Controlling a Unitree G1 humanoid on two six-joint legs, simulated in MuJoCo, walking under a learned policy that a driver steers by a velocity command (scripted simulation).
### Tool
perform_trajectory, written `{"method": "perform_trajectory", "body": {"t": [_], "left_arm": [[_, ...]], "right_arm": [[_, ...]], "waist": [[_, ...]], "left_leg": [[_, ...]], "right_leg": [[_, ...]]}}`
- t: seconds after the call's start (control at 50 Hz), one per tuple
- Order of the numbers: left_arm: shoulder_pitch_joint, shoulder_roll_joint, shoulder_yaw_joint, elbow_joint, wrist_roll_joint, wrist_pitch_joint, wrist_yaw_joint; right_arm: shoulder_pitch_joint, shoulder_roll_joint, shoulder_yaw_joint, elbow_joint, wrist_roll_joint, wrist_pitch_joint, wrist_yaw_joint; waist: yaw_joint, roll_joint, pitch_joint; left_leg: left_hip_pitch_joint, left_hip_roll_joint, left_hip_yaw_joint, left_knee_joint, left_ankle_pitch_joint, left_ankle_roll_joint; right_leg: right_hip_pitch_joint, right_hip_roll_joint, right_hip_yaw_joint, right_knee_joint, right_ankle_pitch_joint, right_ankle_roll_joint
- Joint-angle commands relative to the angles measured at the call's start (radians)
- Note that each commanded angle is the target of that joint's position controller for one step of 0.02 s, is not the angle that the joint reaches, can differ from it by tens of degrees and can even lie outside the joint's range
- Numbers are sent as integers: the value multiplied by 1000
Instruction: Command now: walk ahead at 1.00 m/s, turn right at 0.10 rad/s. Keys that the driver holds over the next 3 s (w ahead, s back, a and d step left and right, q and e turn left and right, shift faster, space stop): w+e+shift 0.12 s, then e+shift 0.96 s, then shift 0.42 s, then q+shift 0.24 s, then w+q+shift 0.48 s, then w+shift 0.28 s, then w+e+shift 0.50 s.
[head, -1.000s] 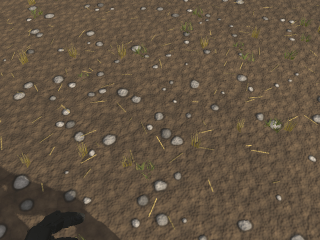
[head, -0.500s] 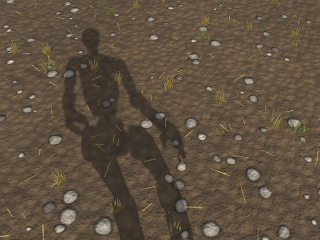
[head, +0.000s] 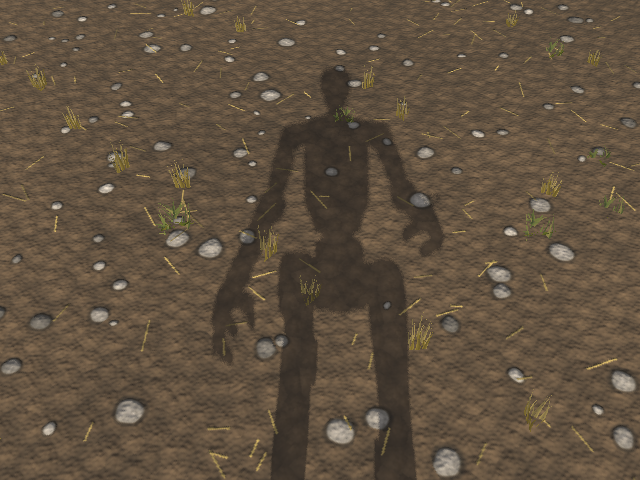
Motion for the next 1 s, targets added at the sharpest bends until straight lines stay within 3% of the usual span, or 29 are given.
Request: {"method": "perform_trajectory", "body": {"t": [0.02,0.06,0.12,0.14,0.16,0.18,0.2,0.22,0.24,0.26,0.28,0.3,0.32,0.38,0.42,0.48,0.54,0.58,0.6,0.62,0.64,0.66,0.68,0.7,0.76,0.8,0.84,0.94,1.0], "left_arm": [[-71,99,15,-63,-18,-33,-6],[-53,141,27,-55,-30,-39,-7],[-19,186,35,-34,-32,-35,-7],[4,197,37,-19,-29,-29,-3],[10,210,39,-7,-26,-19,3],[-10,201,39,-16,-36,-16,6],[-1,95,19,-59,-35,-15,11],[133,15,2,-94,-83,4,33],[41,120,28,-82,-44,24,43],[-64,90,24,-135,-68,15,43],[-107,94,30,-142,-75,22,43],[-123,103,43,-146,-65,36,42],[-112,78,44,-157,-67,55,38],[-175,13,32,-220,-58,92,27],[-192,13,28,-230,-44,89,9],[-220,47,37,-233,-35,96,-31],[-207,132,72,-253,-36,109,-48],[-51,206,114,-225,-40,106,-33],[-88,259,124,-227,-54,100,-8],[-201,344,120,-314,-5,89,-7],[-217,313,116,-363,2,72,-27],[-258,285,108,-371,-17,60,-30],[-295,239,98,-368,-41,59,-22],[-329,205,87,-376,-52,65,-7],[-366,204,90,-398,-33,91,26],[-342,222,100,-395,-35,106,43],[-350,224,104,-400,-41,121,54],[-362,192,99,-407,-39,138,49],[-388,164,90,-418,-50,143,43]], "right_arm": [[-163,-26,20,-133,-1,-23,19],[-204,-5,32,-139,15,-30,31],[-193,-56,13,-127,15,-30,5],[-130,-72,3,-106,3,-35,-10],[19,-88,-8,-59,-7,-44,-26],[166,-121,-23,-22,-22,-56,-46],[319,-206,-46,-9,-46,-62,-67],[296,-249,-63,-30,-31,-50,-60],[244,-167,-57,-44,3,-33,-57],[159,-88,-39,-64,57,-41,-57],[117,-66,-39,-35,58,-45,-57],[72,-34,-37,-30,54,-48,-61],[39,-25,-39,-19,42,-50,-63],[-89,-30,-53,-12,49,-56,-68],[-136,-68,-68,-10,52,-51,-82],[-115,-109,-83,11,85,-41,-90],[-110,-159,-103,10,112,-20,-87],[-107,-145,-103,2,112,-1,-79],[-27,-55,-80,3,68,4,-67],[90,-40,-68,-26,40,-1,-57],[62,-137,-76,-36,53,-10,-48],[-25,-151,-79,-61,71,-14,-47],[-57,-135,-78,-58,55,-12,-57],[-69,-130,-77,-50,39,-6,-68],[-67,-87,-72,-34,42,13,-63],[-75,-54,-64,-28,49,17,-64],[-76,-50,-62,-22,57,24,-63],[-111,-62,-75,-36,60,21,-60],[-31,-93,-98,-12,59,5,-55]], "waist": [[-52,-90,149],[-46,-89,133],[-58,-89,78],[-81,-101,22],[-146,-112,-63],[-219,-123,-135],[-232,13,-298],[-149,240,-527],[-157,55,-458],[-169,141,-293],[-133,78,-188],[-95,68,-132],[-56,74,-82],[1,52,34],[9,40,11],[-6,23,-29],[28,23,-52],[117,-36,-112],[48,-273,-55],[-71,-408,-181],[-1,-243,-379],[-6,-166,-282],[-37,-60,-179],[-57,-29,-141],[-89,-46,-123],[-78,-56,-158],[-72,-88,-172],[-43,-201,-120],[-79,-208,-115]], "left_leg": [[-29,60,57,-278,175,-35],[180,24,105,-405,276,-34],[274,-17,114,-494,252,-18],[347,-53,119,-515,193,-7],[506,-83,127,-553,180,2],[719,2,67,-569,246,10],[953,294,-171,-518,373,29],[1132,578,-560,-542,650,169],[1018,487,-457,-540,745,162],[951,408,-293,-579,748,168],[823,355,-190,-620,727,143],[721,318,-119,-658,671,129],[611,306,-57,-708,640,116],[402,310,80,-820,632,119],[365,244,212,-819,612,88],[456,225,285,-750,615,58],[541,248,297,-578,796,25],[464,211,306,-246,698,-28],[274,84,299,18,-72,-89],[-54,-119,174,396,-517,-164],[-75,-95,-65,432,-439,-144],[-96,-68,-83,379,-357,-121],[-99,-33,-84,290,-291,-117],[-57,-10,-91,202,-255,-115],[99,-36,-57,-51,-211,-133],[136,-65,-57,-165,-163,-157],[167,-80,-68,-238,-84,-166],[241,-97,-85,-420,-45,-149],[419,-44,-78,-695,95,-106]], "right_leg": [[-143,-197,238,-317,123,-160],[-209,-201,201,-367,322,-155],[-38,-221,188,-256,671,-141],[30,-212,179,-116,887,-119],[36,-183,167,103,988,-91],[-98,-134,166,358,846,-59],[-274,-54,119,702,284,-45],[-475,30,97,1064,-304,-26],[-540,-36,113,1082,-218,-31],[-659,-87,153,1065,-223,22],[-665,-128,133,1018,-167,45],[-640,-154,124,976,-134,58],[-584,-171,114,953,-112,63],[-534,-196,79,753,-56,80],[-416,-169,34,533,171,63],[-316,-117,-19,356,347,23],[-244,-56,-75,315,235,-45],[-11,4,-76,201,266,-117],[89,-74,105,144,704,-164],[302,-327,657,124,871,-430],[337,-396,825,-11,567,-463],[258,-364,755,-42,408,-407],[144,-305,668,-38,329,-336],[42,-268,598,-28,356,-299],[-121,-170,472,-9,490,-241],[-124,-155,477,11,525,-231],[-145,-139,496,15,408,-204],[-183,-100,578,34,169,-146],[-230,-41,590,134,66,-91]]}}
